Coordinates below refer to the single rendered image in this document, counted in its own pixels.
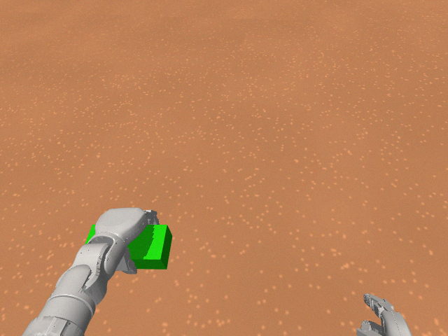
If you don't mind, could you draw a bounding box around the right robot hand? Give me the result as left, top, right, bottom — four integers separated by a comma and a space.
356, 293, 412, 336

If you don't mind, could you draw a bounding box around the left robot arm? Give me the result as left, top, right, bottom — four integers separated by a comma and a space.
22, 232, 125, 336

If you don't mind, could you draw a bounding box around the left robot hand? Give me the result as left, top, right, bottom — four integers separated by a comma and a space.
94, 207, 160, 274

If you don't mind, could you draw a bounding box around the carton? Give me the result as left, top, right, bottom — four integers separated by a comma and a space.
85, 225, 172, 270

